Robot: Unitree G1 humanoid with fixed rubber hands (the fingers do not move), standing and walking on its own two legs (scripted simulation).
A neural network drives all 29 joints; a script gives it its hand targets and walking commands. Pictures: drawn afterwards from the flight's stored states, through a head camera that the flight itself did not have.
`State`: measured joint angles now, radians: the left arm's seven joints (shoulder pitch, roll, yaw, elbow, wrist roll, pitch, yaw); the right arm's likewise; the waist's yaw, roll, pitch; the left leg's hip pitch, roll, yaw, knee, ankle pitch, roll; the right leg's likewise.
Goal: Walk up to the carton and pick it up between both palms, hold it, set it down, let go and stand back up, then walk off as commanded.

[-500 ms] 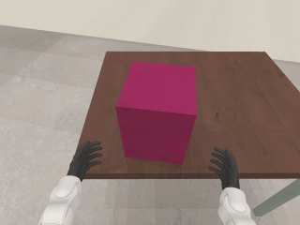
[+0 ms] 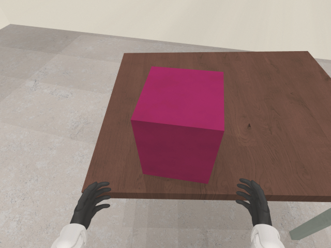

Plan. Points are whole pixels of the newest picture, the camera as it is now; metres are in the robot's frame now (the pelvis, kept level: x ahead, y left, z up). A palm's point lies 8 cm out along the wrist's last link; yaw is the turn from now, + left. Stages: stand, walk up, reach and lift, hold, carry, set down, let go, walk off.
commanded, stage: set down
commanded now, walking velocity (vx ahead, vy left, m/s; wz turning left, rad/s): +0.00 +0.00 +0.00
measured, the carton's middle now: (180, 126) +0.44 -0.03 +0.03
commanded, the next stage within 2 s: let go in 1.04 s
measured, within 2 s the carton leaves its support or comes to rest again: neither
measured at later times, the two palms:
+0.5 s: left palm (83, 234) +0.18 +0.22 -0.05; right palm (266, 237) +0.16 -0.21 -0.05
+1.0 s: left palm (92, 244) +0.16 +0.20 -0.08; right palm out of the picture +0.14 -0.24 -0.08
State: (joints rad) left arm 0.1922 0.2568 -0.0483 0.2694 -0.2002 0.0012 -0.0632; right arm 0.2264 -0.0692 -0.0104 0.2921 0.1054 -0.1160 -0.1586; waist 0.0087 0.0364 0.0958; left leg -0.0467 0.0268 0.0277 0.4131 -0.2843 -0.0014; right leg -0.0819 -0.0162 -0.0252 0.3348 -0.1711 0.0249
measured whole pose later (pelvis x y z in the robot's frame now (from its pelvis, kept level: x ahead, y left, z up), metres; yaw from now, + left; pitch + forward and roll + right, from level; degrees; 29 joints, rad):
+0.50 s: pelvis +0.00 +0.00 +0.00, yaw -1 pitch -5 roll -1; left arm 0.23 0.24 -0.04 0.39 -0.09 0.04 -0.02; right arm 0.26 -0.11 -0.02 0.49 0.05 -0.18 -0.07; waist 0.01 0.02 0.09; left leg -0.02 0.04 0.04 0.38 -0.27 -0.01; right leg -0.07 -0.01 -0.01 0.30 -0.16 0.02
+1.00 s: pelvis +0.00 -0.02 +0.00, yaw -1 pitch -4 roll -1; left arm 0.20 0.19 -0.01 0.50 -0.02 0.11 0.01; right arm 0.18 -0.16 -0.03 0.69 -0.03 -0.19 0.00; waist 0.00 0.01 0.10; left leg -0.04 0.04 0.04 0.38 -0.27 -0.02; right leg -0.11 0.00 -0.01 0.36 -0.17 0.00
